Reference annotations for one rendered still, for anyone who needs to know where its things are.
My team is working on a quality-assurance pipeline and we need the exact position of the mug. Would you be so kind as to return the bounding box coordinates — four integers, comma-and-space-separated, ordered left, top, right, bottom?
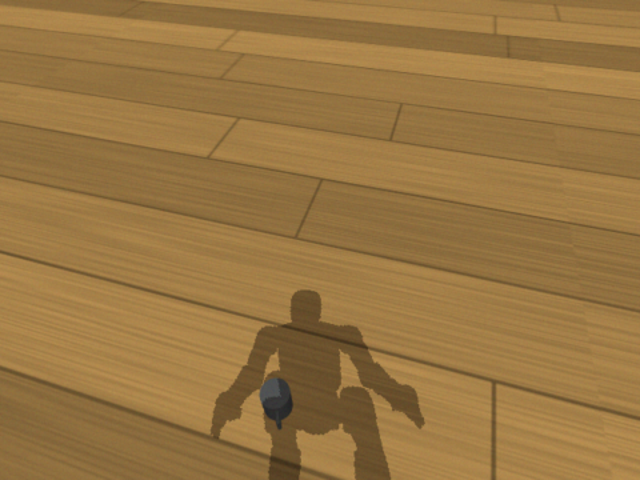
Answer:
259, 378, 293, 430

